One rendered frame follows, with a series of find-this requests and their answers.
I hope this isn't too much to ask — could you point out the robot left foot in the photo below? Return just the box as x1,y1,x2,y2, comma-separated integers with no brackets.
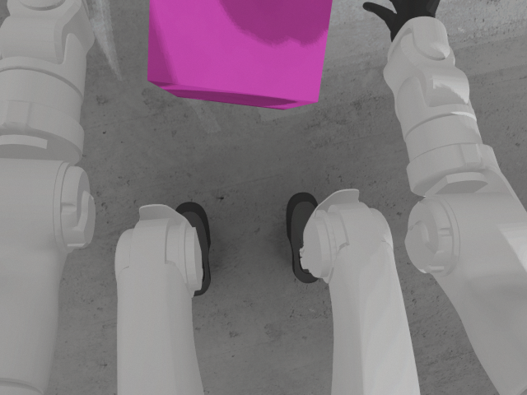
175,202,211,296

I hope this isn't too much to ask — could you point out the right robot forearm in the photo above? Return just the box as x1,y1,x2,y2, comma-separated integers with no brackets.
383,16,527,214

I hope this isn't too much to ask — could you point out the left robot upper arm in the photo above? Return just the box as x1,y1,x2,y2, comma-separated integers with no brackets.
0,158,96,395

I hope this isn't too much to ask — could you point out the left robot shin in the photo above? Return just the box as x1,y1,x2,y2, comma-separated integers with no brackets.
114,204,192,281

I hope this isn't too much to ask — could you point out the carton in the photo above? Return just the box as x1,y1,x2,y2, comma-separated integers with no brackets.
147,0,333,110

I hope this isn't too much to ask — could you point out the right robot upper arm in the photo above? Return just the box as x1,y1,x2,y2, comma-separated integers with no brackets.
404,192,527,395

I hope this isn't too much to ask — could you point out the left robot forearm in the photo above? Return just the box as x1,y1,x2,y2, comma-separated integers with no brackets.
0,0,95,165

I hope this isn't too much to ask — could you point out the robot right hand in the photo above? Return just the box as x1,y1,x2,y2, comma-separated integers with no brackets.
363,0,440,42

